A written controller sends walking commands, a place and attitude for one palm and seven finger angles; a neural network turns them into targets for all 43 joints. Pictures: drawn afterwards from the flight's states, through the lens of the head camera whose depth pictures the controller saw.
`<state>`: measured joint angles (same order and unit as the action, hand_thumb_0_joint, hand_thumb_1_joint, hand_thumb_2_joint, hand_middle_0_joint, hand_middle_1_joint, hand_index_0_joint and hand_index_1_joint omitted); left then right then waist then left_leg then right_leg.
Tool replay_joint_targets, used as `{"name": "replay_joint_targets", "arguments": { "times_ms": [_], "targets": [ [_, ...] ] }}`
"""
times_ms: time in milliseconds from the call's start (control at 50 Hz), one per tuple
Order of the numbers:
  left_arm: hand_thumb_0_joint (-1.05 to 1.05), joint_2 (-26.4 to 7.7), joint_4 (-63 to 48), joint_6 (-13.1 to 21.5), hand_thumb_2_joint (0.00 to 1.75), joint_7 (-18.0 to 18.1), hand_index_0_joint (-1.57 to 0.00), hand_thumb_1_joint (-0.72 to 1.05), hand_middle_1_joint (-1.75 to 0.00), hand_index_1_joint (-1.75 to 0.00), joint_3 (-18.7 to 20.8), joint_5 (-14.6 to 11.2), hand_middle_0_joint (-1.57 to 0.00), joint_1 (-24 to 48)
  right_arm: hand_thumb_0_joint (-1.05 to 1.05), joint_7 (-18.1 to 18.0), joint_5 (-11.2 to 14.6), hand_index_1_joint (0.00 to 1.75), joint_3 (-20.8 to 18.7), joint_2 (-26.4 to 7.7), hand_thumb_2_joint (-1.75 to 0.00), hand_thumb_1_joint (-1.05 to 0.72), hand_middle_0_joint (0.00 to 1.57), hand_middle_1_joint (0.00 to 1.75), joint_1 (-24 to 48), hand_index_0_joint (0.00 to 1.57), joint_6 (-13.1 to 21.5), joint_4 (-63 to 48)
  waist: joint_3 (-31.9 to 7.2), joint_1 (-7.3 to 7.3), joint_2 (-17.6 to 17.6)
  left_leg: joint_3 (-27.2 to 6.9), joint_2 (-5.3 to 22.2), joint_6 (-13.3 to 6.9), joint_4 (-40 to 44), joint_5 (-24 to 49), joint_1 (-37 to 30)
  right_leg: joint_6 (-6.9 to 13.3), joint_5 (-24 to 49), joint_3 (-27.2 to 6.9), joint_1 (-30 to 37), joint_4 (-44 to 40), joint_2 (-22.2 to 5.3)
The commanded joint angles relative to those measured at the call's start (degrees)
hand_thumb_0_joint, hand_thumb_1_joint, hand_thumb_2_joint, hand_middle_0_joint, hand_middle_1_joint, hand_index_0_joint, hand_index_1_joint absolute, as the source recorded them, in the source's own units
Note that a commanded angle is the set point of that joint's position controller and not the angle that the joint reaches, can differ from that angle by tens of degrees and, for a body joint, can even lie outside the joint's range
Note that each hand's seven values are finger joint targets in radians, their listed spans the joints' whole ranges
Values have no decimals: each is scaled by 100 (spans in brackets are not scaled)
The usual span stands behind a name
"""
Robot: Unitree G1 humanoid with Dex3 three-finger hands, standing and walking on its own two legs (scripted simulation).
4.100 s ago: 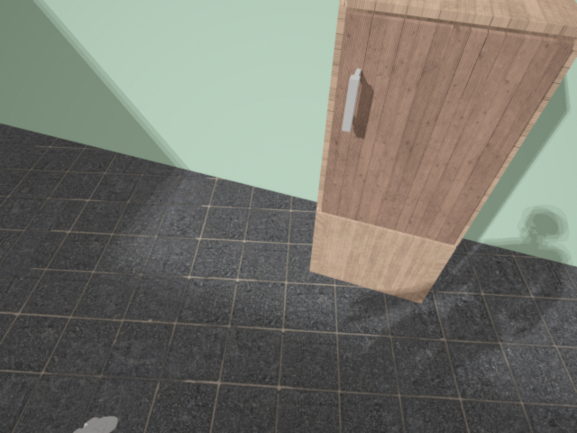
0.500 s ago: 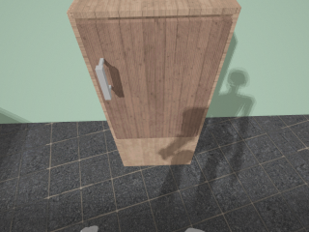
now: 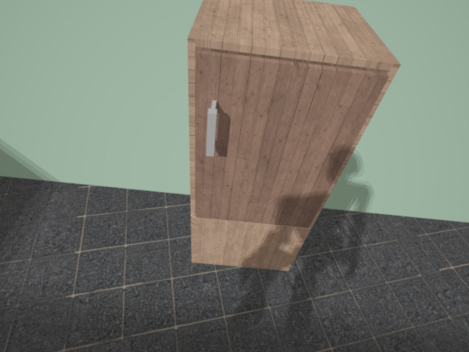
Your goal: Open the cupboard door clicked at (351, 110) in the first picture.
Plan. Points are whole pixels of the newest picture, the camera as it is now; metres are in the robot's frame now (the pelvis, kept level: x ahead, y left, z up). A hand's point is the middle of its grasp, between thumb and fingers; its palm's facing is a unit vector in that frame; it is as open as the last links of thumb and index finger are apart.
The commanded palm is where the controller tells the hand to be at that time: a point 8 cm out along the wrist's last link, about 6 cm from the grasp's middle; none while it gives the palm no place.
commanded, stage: come to a stop and stand still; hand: left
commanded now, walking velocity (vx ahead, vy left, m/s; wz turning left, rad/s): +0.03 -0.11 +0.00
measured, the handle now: (212, 128) +0.60 +0.11 +0.04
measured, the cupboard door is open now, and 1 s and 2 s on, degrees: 0 0 0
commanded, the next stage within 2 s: look again from close up in 0.82 s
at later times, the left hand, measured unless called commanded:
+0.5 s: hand out of the picture +0.03 +0.12 -0.18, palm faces +0.02 -0.97 -0.23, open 7.2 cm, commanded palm none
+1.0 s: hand out of the picture -0.03 +0.08 -0.18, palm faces +0.05 -0.99 -0.16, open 7.3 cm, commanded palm none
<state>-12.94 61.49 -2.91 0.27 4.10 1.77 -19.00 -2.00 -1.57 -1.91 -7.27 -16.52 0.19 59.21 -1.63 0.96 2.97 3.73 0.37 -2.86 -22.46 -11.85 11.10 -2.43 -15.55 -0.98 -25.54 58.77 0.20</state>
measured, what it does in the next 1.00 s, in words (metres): steps on the spot: right foot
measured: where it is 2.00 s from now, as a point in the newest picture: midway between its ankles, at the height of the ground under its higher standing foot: outside the picture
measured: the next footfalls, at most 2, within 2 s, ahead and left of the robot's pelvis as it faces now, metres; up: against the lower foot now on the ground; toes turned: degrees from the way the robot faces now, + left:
right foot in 0.28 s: +0.02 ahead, -0.16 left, +0.00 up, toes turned -4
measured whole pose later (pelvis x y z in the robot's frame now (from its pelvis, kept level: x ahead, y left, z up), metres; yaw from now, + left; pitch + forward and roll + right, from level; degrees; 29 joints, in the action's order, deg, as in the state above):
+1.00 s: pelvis +0.00 -0.07 -0.01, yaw +0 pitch -1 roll -1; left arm -4.4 64.9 2.5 3.1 -0.5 1.2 -19.5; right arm -2.0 -0.5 -1.5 -9.4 -14.2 -0.6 63.2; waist 2.4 0.7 -2.1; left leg 0.8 4.6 1.1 -34.5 -18.1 14.4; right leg 2.7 -14.9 4.4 -7.9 23.4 2.9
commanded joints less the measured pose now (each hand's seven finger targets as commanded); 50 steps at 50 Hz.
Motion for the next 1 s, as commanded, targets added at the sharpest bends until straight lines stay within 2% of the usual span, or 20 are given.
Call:
{"name": "replay_joint_targets", "arguments": {
  "times_ms": [0, 80, 160, 200, 220, 240, 260, 280, 300, 320, 360, 420, 540, 700, 880, 900, 920, 940, 960, 980],
  "targets": [
    [0, -115, -364, 121, 90, -48, -20, 90, -30, -30, -23, 4, -20, 251, 0, -137, 11, 30, -219, -984, -90, -90, 20, 30, -595, 20, 149, -85, 418, -333, -766, -1567, 1693, -535, 1238, -338, -930, -19, -312, -85, -878, -570, -291],
    [0, 35, -303, 109, 90, -40, -20, 90, -30, -30, -119, -34, -20, 343, 0, -154, 1, 30, -180, -946, -90, -90, 20, 30, -730, 20, 130, 127, 333, -423, -1074, -1441, 1651, -631, 1022, 690, -933, 29, -775, 88, -243, -1409, -299],
    [0, 229, -107, 163, 90, 10, -20, 90, -30, -30, -193, -95, -20, 162, 0, -118, 4, 30, -160, -940, -90, -90, 20, 30, -612, 20, 84, 297, 191, -303, -1280, -1237, 1437, -542, 770, 1004, -491, 117, -721, 312, 751, -2478, -182],
    [0, 249, 96, 220, 90, 49, -20, 90, -30, -30, -197, -104, -20, -165, 0, -104, 51, 30, -143, -860, -90, -90, 20, 30, -496, 20, 87, 376, 126, -89, -1051, -1014, 1250, -343, 444, 1003, -155, 117, 287, 428, 1489, -3478, -183],
    [0, 187, 167, 263, 90, 80, -20, 90, -30, -30, -196, -97, -20, -267, 0, -88, 83, 30, -119, -735, -90, -90, 20, 30, -536, 20, 93, 415, 90, -49, -722, -809, 1035, -133, 256, 722, 115, 126, 757, 301, 1915, -3930, -283],
    [0, 40, 220, 313, 90, 124, -20, 90, -30, -30, -198, -103, -20, -287, 0, -63, 119, 30, -68, -528, -90, -90, 20, 30, -555, 20, 100, 444, 139, -53, -382, -573, 800, 83, 36, 259, 576, 239, 810, -180, 2293, -4068, -680],
    [0, -108, 253, 355, 90, 152, -20, 90, -30, -30, -211, -113, -20, -156, 0, -37, 136, 30, 11, -291, -90, -90, 20, 30, -541, 20, 89, 450, 356, -120, 137, -308, 503, 255, -34, -294, 762, 441, 590, -568, 2120, -4246, -1113],
    [0, -204, 219, 363, 90, 159, -20, 90, -30, -30, -220, -126, -20, -25, 0, 1, 113, 30, 61, -186, -90, -90, 20, 30, -532, 20, 70, 466, 608, -162, 201, -225, 377, 311, -35, -447, 634, 579, 331, -615, 1666, -4395, -1303],
    [0, -162, 209, 380, 90, 155, -20, 90, -30, -30, -224, -119, -20, 31, 0, 11, 69, 30, 74, -130, -90, -90, 20, 30, -606, 20, 68, 522, 586, -192, 260, -177, 343, 328, -20, -146, 414, 647, 362, -591, 1486, -4344, -1222],
    [0, -116, 290, 419, 90, 163, -20, 90, -30, -30, -226, -140, -20, 18, 0, -4, 40, 30, 85, -167, -90, -90, 20, 30, -616, 20, 43, 594, 615, -169, 601, -141, 375, 342, -70, 41, 203, 637, 572, -521, 1350, -4343, -1042],
    [0, 51, 311, 413, 90, 176, -20, 90, -30, -30, -299, -160, -20, 39, 0, -21, 55, 30, 78, -235, -90, -90, 20, 30, -698, 20, 40, 677, 724, -198, 326, -233, 477, 325, 84, 457, -13, 548, 973, -288, 1286, -4215, -863],
    [0, 66, 295, 408, 90, 194, -20, 90, -30, -30, -299, -169, -20, -47, 0, -38, 77, 30, 90, -267, -90, -90, 20, 30, -700, 20, 52, 759, 747, -128, -68, -267, 586, 317, 150, 783, 6, 458, 1454, -129, 1511, -4042, -725],
    [0, 40, 272, 403, 90, 210, -20, 90, -30, -30, -285, -162, -20, -94, 0, -54, 79, 30, 81, -290, -90, -90, 20, 30, -559, 20, 4, 731, 650, -129, -125, -208, 571, 355, 101, 628, -145, 451, 1375, -199, 1522, -4162, -719],
    [0, 69, 309, 425, 90, 221, -20, 90, -30, -30, -274, -136, -20, -212, 0, -78, 90, 30, 72, -330, -90, -90, 20, 30, -366, 20, -9, 676, 508, -140, -153, -174, 599, 369, 29, 776, -370, 423, 1827, -175, 1562, -4148, -714],
    [0, 105, 381, 415, 90, 219, -20, 90, -30, -30, -283, -129, -20, -316, 0, -98, 97, 30, 80, -353, -90, -90, 20, 30, -242, 20, -6, 634, 697, -106, -273, -217, 609, 362, 86, 712, -376, 413, 1490, -143, 1484, -4255, -680],
    [0, -109, 502, 629, 90, 451, -20, 90, -30, -30, -249, -26, -20, -871, 0, 0, 139, 30, 80, -547, -90, -90, 20, 30, 461, 20, 131, 170, 786, 199, 51, 71, 464, 497, -1494, 9, 552, -113, 5024, -831, 1608, -4020, -1178],
    [0, -337, 233, 675, 90, 413, -20, 90, -30, -30, -226, -22, -20, -764, 0, 20, 128, 30, 78, -282, -90, -90, 20, 30, 106, 20, 38, -81, 491, -130, 41, -358, 301, 305, -1785, -950, 769, 60, 5121, -796, 1860, -3868, -1452],
    [0, -199, 124, 656, 90, 363, -20, 90, -30, -30, -265, -22, -20, -513, 0, 25, 108, 30, 39, -310, -90, -90, 20, 30, 43, 20, 25, -45, 429, -198, -419, -304, 337, 244, -1797, -954, 698, 450, 4436, -592, 1763, -3858, -1345],
    [0, -185, 99, 634, 90, 342, -20, 90, -30, -30, -274, -6, -20, -410, 0, 45, 134, 30, 62, -224, -90, -90, 20, 30, -100, 20, 29, -25, 287, -251, -182, -189, 387, 301, -1567, -969, 551, 767, 3023, -430, 1564, -3988, -1212],
    [0, -137, -13, 630, 90, 326, -20, 90, -30, -30, -264, -14, -20, -226, 0, 75, 116, 30, 84, -187, -90, -90, 20, 30, -269, 20, 33, -32, 168, -291, -238, -107, 317, 316, -1203, -701, 229, 826, 2346, -257, 1489, -3891, -1040]
  ]
}}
